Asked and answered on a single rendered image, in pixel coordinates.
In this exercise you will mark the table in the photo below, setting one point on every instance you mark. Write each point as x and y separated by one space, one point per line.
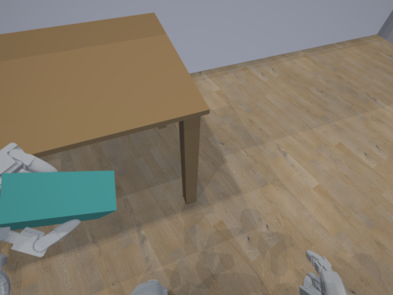
69 86

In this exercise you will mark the sponge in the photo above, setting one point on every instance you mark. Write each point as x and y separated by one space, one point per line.
49 198

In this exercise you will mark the robot right hand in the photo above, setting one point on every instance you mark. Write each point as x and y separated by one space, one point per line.
329 282

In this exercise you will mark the robot left thigh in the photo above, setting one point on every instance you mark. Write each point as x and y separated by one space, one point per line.
150 288

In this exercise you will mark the robot left hand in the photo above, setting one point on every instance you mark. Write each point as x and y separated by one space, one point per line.
30 241

